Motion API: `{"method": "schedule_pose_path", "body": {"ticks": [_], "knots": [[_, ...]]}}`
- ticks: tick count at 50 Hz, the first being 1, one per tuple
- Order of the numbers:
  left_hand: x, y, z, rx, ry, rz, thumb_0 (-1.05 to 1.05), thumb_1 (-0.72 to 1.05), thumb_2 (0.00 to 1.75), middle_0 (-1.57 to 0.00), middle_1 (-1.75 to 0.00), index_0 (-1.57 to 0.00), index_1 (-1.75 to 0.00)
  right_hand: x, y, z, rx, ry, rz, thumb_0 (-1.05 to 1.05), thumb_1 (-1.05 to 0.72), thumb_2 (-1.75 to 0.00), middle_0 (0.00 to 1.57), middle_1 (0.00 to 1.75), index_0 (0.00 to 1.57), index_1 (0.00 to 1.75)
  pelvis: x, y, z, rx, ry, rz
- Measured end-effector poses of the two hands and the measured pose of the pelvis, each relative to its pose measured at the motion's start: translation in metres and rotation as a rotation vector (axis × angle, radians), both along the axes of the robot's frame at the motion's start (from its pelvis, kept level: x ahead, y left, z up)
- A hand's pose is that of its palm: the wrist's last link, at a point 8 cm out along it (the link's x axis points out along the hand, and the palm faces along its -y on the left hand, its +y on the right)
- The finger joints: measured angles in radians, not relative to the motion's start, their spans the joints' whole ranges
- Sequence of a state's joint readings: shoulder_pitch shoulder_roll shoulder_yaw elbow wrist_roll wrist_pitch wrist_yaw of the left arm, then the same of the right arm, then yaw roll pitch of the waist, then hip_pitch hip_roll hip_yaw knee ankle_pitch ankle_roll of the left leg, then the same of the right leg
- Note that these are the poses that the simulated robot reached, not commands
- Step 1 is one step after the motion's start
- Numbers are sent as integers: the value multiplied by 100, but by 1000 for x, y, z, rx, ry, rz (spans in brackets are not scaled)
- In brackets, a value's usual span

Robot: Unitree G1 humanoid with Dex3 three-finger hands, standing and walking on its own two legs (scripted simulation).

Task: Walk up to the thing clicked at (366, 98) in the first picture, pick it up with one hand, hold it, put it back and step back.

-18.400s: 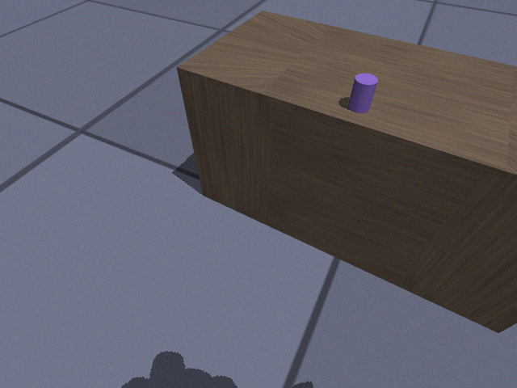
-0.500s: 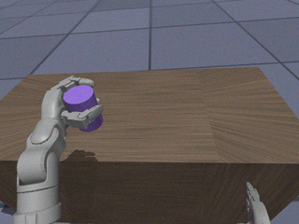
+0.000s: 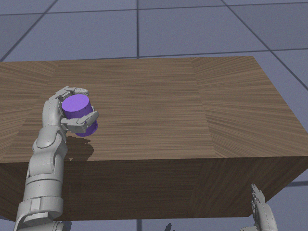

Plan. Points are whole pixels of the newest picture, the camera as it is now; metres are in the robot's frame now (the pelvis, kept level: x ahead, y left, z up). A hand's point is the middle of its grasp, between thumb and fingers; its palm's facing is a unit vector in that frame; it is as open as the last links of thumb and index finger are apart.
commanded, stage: crouch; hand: left
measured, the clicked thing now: (81, 115) +0.38 +0.20 +0.12
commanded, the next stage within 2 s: lower in 0.58 s
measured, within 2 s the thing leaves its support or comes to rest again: rests again in 1.52 s
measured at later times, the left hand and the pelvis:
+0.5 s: hand (82, 112) +0.41 +0.21 +0.10, palm faces +0.15 -0.99 +0.01, open 9.0 cm; pelvis +0.00 +0.01 +0.00, yaw -1 degrees
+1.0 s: hand (86, 122) +0.43 +0.21 +0.05, palm faces +0.15 -0.99 +0.02, open 9.0 cm; pelvis -0.01 +0.01 -0.02, yaw -1 degrees
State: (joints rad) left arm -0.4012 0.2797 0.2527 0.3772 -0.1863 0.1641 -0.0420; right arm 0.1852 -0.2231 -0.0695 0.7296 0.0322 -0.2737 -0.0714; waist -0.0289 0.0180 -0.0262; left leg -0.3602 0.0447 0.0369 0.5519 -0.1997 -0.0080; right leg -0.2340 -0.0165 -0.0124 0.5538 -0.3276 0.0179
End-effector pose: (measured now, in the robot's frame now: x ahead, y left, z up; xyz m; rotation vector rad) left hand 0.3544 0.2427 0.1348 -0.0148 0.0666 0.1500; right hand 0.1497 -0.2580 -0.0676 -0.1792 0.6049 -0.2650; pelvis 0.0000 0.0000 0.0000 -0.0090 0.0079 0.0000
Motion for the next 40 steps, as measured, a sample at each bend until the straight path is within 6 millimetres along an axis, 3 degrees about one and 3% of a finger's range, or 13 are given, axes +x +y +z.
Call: {"method": "schedule_pose_path", "body": {"ticks": [18, 40], "knots": [[25, 11, -26, 1, -20, 2, 0, -28, 112, -76, -107, -78, -108, -8, 7, -3, 4, 77, -8, -1, 54, -5, 6, 5, 6, 5, -1, 5, -2, -8, 49, -13], [39, 17, -56, -6, -29, 1, 0, -28, 113, -76, -107, -78, -108, -13, 15, -10, 1, 108, -4, -1, 51, -6, 5, 5, 6, 5, -4, 10, -14, -20, 117, -18]]}}
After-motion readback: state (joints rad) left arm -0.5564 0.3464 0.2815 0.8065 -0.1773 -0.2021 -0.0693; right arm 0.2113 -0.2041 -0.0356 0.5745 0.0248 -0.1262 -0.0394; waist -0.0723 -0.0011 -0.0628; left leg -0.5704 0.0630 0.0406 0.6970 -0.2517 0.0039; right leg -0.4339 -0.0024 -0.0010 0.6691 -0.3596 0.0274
